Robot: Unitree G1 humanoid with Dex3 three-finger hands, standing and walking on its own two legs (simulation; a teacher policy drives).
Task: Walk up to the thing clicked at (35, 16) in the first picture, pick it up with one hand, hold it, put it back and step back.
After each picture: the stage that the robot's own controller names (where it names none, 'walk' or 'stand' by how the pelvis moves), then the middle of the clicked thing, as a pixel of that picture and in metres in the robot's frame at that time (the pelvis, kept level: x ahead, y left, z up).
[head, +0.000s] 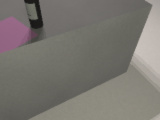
stand; (32, 4) +0.79 +0.25 +0.08
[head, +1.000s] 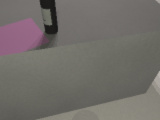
walk; (48, 9) +0.73 +0.20 +0.09
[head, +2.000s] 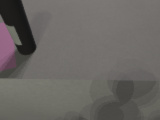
stand; (17, 23) +0.49 +0.25 +0.12
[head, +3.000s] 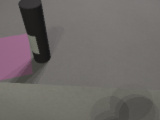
stand; (37, 34) +0.51 +0.19 +0.10
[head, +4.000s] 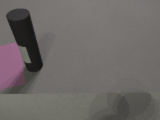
stand; (27, 44) +0.49 +0.20 +0.08
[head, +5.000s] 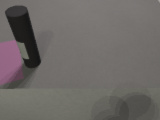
stand; (26, 40) +0.51 +0.22 +0.08
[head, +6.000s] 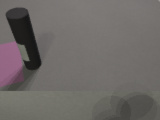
stand; (26, 42) +0.50 +0.22 +0.08
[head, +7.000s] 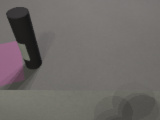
stand; (27, 41) +0.51 +0.22 +0.08
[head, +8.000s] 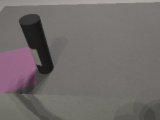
rise first; (38, 47) +0.49 +0.21 +0.09
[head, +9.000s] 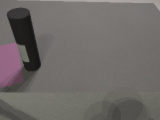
go down; (26, 43) +0.51 +0.19 +0.09
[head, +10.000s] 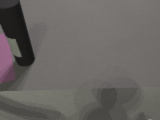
go down; (17, 35) +0.49 +0.19 +0.11
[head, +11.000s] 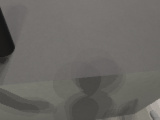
close in; out of the picture +0.49 +0.21 +0.14
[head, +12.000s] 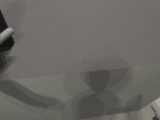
close; out of the picture +0.51 +0.21 +0.15
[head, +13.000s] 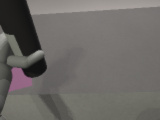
lift; (21, 33) +0.33 +0.15 +0.29
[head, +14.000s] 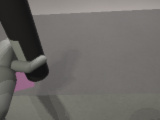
hold; (24, 39) +0.34 +0.15 +0.27
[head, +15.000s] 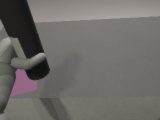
hold; (24, 37) +0.33 +0.15 +0.29
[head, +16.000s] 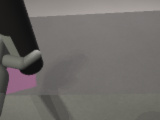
hold; (17, 32) +0.31 +0.15 +0.31
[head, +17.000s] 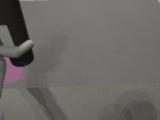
crouch; (10, 24) +0.39 +0.17 +0.26
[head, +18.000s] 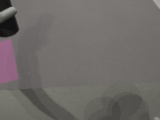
lower; out of the picture +0.48 +0.21 +0.30
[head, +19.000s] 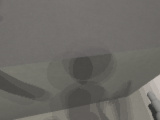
lower; out of the picture +0.55 +0.22 +0.17
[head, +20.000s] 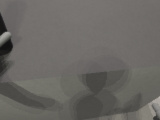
lower; out of the picture +0.50 +0.21 +0.15
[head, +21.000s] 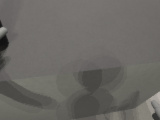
lower; out of the picture +0.52 +0.21 +0.15
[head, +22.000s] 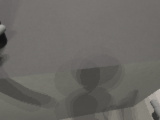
lower; out of the picture +0.52 +0.21 +0.15
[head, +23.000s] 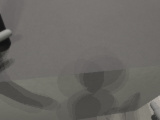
open; out of the picture +0.51 +0.21 +0.15
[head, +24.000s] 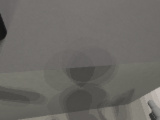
rise; out of the picture +0.51 +0.21 +0.15
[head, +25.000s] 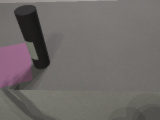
sink last; (34, 40) +0.50 +0.20 +0.12
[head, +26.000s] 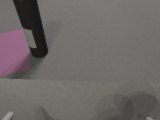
stand; (33, 28) +0.52 +0.20 +0.12
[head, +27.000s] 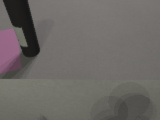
stand; (23, 26) +0.52 +0.21 +0.14
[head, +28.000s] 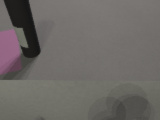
stand; (24, 26) +0.52 +0.20 +0.14
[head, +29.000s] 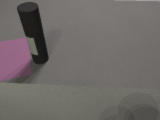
stand; (35, 36) +0.53 +0.20 +0.10
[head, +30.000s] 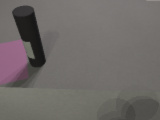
stand; (31, 40) +0.52 +0.21 +0.08
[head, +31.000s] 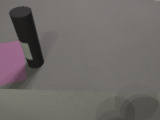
stand; (29, 41) +0.51 +0.21 +0.08
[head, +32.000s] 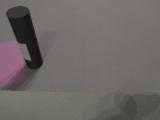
walk; (27, 41) +0.50 +0.21 +0.08
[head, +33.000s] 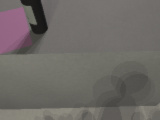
walk; (32, 4) +0.61 +0.20 +0.09
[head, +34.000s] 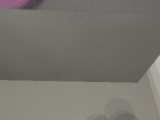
walk; out of the picture +0.88 +0.19 +0.10
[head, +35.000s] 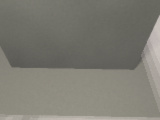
stand; out of the picture +1.14 +0.23 +0.10
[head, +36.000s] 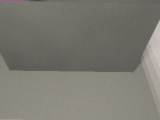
stand; out of the picture +1.10 +0.22 +0.09
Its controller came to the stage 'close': yes
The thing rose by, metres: 0.21
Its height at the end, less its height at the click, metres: +0.00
